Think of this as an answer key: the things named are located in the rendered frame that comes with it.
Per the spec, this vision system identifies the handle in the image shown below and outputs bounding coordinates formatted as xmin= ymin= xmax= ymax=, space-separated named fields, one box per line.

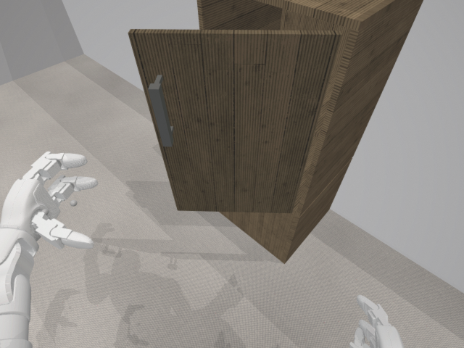
xmin=148 ymin=75 xmax=174 ymax=146

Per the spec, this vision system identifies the robot right hand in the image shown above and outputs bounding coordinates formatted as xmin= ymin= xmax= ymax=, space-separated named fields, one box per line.
xmin=349 ymin=295 xmax=405 ymax=348

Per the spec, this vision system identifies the robot left forearm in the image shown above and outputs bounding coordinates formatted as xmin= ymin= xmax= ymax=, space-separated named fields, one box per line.
xmin=0 ymin=228 xmax=39 ymax=348

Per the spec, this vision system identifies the robot left hand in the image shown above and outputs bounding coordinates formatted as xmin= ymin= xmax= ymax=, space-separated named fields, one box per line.
xmin=0 ymin=152 xmax=98 ymax=249

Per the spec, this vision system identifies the cupboard door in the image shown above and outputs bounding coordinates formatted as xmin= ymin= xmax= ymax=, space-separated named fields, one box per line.
xmin=128 ymin=29 xmax=341 ymax=213

